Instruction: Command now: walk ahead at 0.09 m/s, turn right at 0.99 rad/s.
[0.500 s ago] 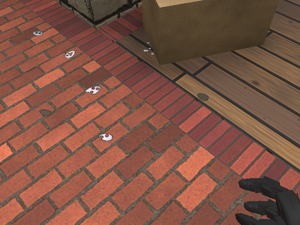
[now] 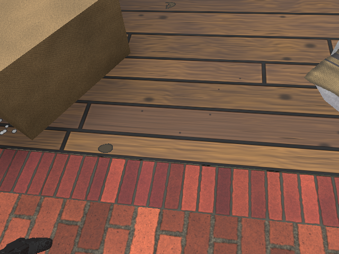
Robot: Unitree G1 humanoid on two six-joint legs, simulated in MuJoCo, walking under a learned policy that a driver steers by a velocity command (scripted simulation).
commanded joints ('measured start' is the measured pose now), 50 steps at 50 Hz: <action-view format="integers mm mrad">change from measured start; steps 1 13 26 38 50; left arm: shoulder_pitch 102 34 102 -15 420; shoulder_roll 112 162 198 59 222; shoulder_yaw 60 62 82 18 28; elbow -39 -106 -81 -117 51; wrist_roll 8 14 3 -3 53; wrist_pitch -2 -54 -43 -68 -109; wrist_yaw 1 63 40 2 10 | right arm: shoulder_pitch -71 -82 -120 124 -85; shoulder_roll -110 -29 -56 -162 -70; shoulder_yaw -29 -1 -18 -49 17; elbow -64 -95 -136 -85 -211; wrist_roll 18 -21 -51 -17 -77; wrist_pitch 0 3 8 -23 -19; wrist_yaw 10 2 -18 -23 48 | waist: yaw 87 22 87 -45 229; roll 25 -92 153 147 -226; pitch -174 -269 -142 -127 -125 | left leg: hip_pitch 1 -334 2 238 -869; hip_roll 211 -136 221 274 8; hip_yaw -89 -390 -659 -397 -296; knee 45 399 -194 -345 907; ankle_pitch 165 -100 73 -353 -252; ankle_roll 99 -48 228 176 60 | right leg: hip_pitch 261 302 -161 -303 694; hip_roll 64 -29 139 -37 -255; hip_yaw -46 456 208 32 716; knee -160 -346 437 306 -552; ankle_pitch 54 256 -247 -129 -476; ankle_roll -68 -226 45 54 -230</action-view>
